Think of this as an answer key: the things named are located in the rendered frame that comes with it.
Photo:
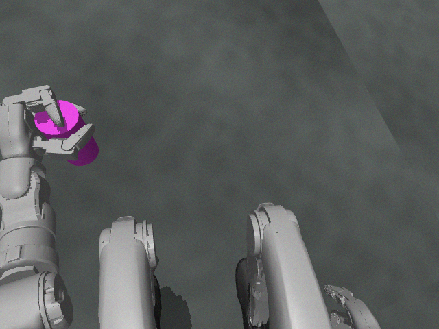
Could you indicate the left robot hand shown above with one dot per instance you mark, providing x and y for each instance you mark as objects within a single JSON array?
[{"x": 19, "y": 136}]

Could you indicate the can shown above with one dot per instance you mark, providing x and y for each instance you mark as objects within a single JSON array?
[{"x": 73, "y": 122}]

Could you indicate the left robot arm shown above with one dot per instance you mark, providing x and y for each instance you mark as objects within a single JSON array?
[{"x": 32, "y": 292}]

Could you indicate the right robot foot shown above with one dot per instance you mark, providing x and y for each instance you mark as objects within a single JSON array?
[{"x": 243, "y": 294}]

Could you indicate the right robot hand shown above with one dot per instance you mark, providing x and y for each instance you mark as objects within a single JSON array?
[{"x": 357, "y": 316}]

